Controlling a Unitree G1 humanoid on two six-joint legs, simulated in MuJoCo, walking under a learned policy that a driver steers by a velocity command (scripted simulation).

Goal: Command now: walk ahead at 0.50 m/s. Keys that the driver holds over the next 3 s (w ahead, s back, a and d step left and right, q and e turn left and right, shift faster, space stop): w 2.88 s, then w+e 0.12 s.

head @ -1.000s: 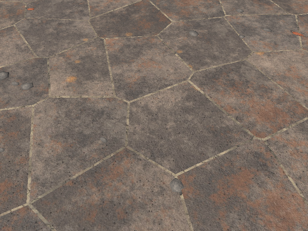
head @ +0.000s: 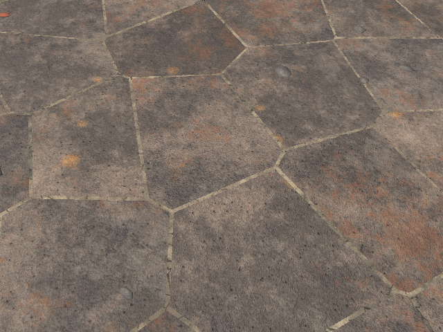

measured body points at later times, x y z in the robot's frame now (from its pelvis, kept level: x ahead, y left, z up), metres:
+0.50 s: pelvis +0.28 -0.04 +0.00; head +0.30 -0.05 +0.45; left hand +0.22 +0.20 -0.14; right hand +0.40 -0.27 -0.14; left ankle +0.41 +0.12 -0.68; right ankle +0.23 -0.10 -0.74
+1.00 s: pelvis +0.56 +0.02 +0.00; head +0.57 +0.04 +0.45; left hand +0.65 +0.27 -0.14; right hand +0.53 -0.23 -0.14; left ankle +0.54 +0.08 -0.74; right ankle +0.62 -0.14 -0.67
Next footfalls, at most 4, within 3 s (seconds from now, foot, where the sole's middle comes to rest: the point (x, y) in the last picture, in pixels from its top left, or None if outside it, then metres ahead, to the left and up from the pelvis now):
0.16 right None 0.27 -0.10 -0.78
0.72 left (189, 301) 0.58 0.08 -0.78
1.28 right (238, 213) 0.89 -0.09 -0.78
1.86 left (187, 150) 1.19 0.09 -0.78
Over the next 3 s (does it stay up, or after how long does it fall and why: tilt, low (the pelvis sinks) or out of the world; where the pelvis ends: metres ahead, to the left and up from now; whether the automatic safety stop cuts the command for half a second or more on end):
stays up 1.64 0.00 -0.02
